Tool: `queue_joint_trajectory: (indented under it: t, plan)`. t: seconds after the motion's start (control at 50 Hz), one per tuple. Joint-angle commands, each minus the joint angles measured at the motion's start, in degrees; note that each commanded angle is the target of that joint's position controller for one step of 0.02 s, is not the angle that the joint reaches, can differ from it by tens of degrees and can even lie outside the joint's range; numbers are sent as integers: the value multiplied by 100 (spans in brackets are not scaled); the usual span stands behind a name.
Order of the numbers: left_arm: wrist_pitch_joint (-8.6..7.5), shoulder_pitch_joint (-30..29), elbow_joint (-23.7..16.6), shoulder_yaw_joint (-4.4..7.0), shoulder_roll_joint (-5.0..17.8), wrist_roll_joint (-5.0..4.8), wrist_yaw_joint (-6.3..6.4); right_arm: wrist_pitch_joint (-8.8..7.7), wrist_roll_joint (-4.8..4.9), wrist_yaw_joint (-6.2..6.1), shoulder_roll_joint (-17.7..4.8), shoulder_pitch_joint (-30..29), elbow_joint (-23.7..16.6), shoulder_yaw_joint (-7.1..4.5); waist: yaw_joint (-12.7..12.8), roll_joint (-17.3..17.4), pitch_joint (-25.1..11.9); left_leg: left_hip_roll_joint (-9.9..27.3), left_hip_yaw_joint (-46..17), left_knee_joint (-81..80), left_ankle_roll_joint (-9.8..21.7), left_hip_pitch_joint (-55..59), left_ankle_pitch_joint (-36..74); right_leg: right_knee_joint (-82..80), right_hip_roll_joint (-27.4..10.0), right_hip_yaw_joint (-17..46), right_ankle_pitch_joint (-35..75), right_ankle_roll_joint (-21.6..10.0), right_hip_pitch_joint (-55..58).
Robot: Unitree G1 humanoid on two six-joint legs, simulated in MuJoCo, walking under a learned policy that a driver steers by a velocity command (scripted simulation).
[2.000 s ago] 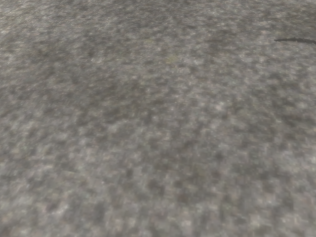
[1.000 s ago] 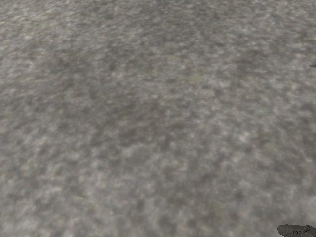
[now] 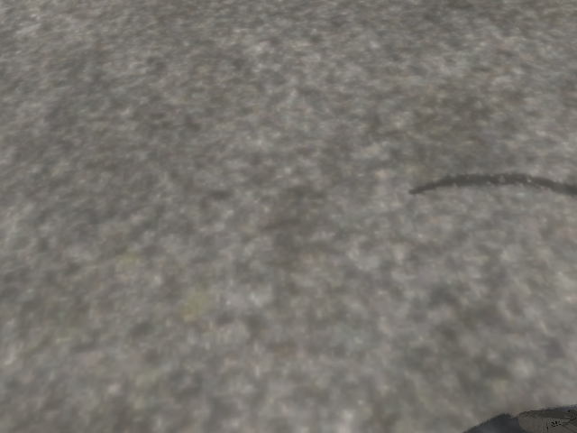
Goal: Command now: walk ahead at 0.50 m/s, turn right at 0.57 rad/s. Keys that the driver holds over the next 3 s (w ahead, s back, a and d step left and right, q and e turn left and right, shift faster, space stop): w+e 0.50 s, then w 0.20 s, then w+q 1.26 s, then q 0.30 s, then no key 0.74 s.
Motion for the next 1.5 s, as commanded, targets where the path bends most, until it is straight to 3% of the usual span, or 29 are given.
queue_joint_trajectory:
  t: [0.02,0.1,0.16,0.18,0.2,0.22,0.26,0.3,0.38,0.6,0.64,0.68,0.7,0.72,0.74,0.76,0.8,0.84,0.94,1.12,1.18,1.22,1.24,1.26,1.28,1.3,1.34,1.42,1.5]
  plan:
    - [-39,80,-305,297,1040,-33,78,-81,63,38,-275,-524,-446,-42,72,-632,-230,-453,338,-919,-51,939,950,-495,-1111,885,990,-702,-581]
    - [22,228,-209,292,953,-70,108,-171,119,102,-555,-632,-527,-159,19,-785,-245,-501,57,-1481,163,1063,499,76,-1397,1582,610,-572,108]
    - [72,36,-273,245,773,-28,103,-254,93,64,-789,278,-316,-325,-494,-923,-588,-456,187,-1857,534,2360,105,987,-1168,1661,1074,-306,100]
    - [56,18,-374,118,446,36,77,-275,-6,17,-1050,1056,-247,-410,-841,-508,-1329,338,-507,-1720,885,3752,-141,2370,-844,1277,618,-101,-462]
    - [4,788,-516,-5,52,-69,73,-200,-79,3,-1530,1672,-101,-533,-602,1161,-2104,1675,-2955,-2039,1826,5784,-1116,4305,22,457,-1789,341,-2477]
    - [-18,932,-453,43,535,-155,90,-157,91,50,-1167,1719,-52,-478,-635,1375,-2004,2008,-4142,-2461,1977,5837,-2542,5285,-361,451,-2288,438,-3429]
    - [43,-38,-513,181,983,-77,101,-76,65,12,-586,1178,-177,-310,-757,310,-746,1473,-2431,-2631,1488,4468,-2053,5536,-814,230,-1312,526,-3543]
    - [61,-318,-631,202,814,-22,52,-57,0,-6,-381,915,-97,-230,-543,342,-254,1046,-1365,-2895,1352,3512,-896,5084,-1121,172,-831,529,-3193]
    - [160,-438,-774,114,410,-58,-8,-130,61,-5,-521,949,107,-297,-442,371,-105,972,-395,-3336,1495,3145,-18,4464,-1302,-54,-525,585,-3122]
    - [16,-1908,-1235,-14,205,-53,-293,77,234,11,-1015,1528,657,-385,-807,120,259,1087,1015,-3276,1286,3942,1242,1688,-1011,-680,722,281,-2665]
    - [13,-1750,-1255,74,394,2,-305,140,291,-3,-1174,1519,722,-420,-553,267,78,1158,1142,-2727,1203,4220,2816,1437,-744,-889,196,66,-2142]
    - [43,-387,-874,330,825,32,-243,199,292,-50,-1146,1474,755,-372,260,228,-752,881,1533,-992,943,3773,3959,928,-349,-1098,592,-244,-21]
    - [104,571,-671,476,1236,35,-142,162,132,-70,-870,1495,626,-240,637,-255,-1424,652,1591,663,718,2385,2205,1190,-1128,-32,954,-523,1821]
    - [81,522,-664,496,1731,35,-111,54,34,26,-127,2172,456,20,20,-1720,-2211,-394,1176,2685,405,241,-2765,622,-2738,3024,-28,-1518,3365]
    - [25,636,-740,351,1165,62,-133,-49,249,77,-713,1719,598,-116,446,-969,-2502,-339,126,3348,474,-166,-3029,123,-2920,3507,-349,-1494,3228]
    - [-37,380,-648,269,984,99,-148,-86,434,103,-889,1147,364,-185,431,-856,-1544,-136,154,3413,530,-562,-2596,22,-2722,2461,162,-1233,2513]
    - [-115,-239,-565,181,676,91,-161,-66,282,54,-743,950,374,-176,5,-547,-726,259,200,2687,495,-249,-1750,-242,-2253,1214,1021,-922,1103]
    - [-221,-534,-532,145,493,150,-162,102,279,53,-594,1336,531,-185,-317,-673,-588,374,96,2479,403,374,-1300,-706,-2098,670,1131,-864,371]
    - [-397,-521,-183,199,558,208,-75,287,235,0,-321,989,443,-173,-359,-490,-61,274,-133,1557,193,-134,-202,-1213,-2010,-396,1489,-738,131]
    - [-206,-46,300,310,868,44,49,213,190,299,-123,-335,-158,-63,121,-379,363,35,576,-632,536,-346,525,-973,-2219,-1411,1999,-374,1317]
    - [-55,-165,318,371,1074,3,119,244,197,376,-309,-153,-315,-157,-137,-633,27,-354,1025,-713,839,229,-362,-79,-2284,-1629,4244,-175,1706]
    - [44,-324,274,369,1147,-23,179,279,219,327,-710,1056,-91,-398,-854,-657,-708,-848,1260,-951,1167,1945,-465,1693,-2050,-1858,5321,79,1339]
    - [12,-267,205,302,1025,27,212,323,229,224,-1137,1986,109,-595,-1278,-265,-1235,-583,524,-1146,1452,3664,-238,3275,-1806,-1871,4025,331,151]
    - [-136,311,-81,39,166,230,114,319,270,153,-1760,2030,101,-712,-648,1321,-1674,949,-2667,-1518,2533,5645,-956,5418,-619,-1553,-1427,767,-2523]
    - [-375,-100,-118,28,460,66,22,240,215,174,-1415,2151,-82,-586,-974,761,-2534,1401,-4346,-2395,2878,6237,-1539,6201,-332,-133,-2363,697,-3265]
    - [-506,-660,-289,106,763,-156,-45,185,166,174,-1087,1982,-58,-503,-1094,455,-1799,1261,-3511,-2550,2553,5836,-1305,6151,-667,37,-1885,555,-3757]
    - [-595,-897,-309,98,736,33,14,152,203,152,-751,1262,-169,-410,-631,-189,-809,794,-2244,-2577,2188,4174,-223,5111,-1110,-81,-1103,489,-3369]
    - [-346,-661,-288,128,623,176,25,141,138,55,-664,939,-341,-364,-219,-18,-504,439,-1409,-2936,2173,2771,1112,4131,-1243,-212,-679,764,-2519]
    - [-298,-1446,-489,3,343,184,21,193,199,-81,-862,1173,-248,-424,-471,145,-272,-23,-821,-2940,1822,2230,797,2407,-978,-367,801,982,-2249]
